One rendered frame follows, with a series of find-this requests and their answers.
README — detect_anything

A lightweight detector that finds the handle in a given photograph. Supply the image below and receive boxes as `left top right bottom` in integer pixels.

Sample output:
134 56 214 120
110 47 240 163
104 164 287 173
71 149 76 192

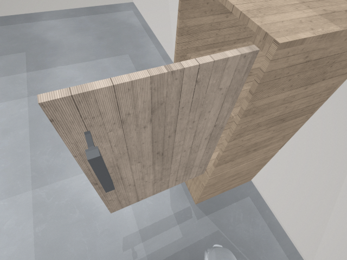
84 131 115 193

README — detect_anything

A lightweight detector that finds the cupboard door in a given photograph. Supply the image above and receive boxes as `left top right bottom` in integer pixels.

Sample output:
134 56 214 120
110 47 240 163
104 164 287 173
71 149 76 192
37 45 260 213

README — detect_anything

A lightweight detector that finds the robot right thigh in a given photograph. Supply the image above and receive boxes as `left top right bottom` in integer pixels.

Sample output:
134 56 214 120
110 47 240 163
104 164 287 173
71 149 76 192
204 246 237 260

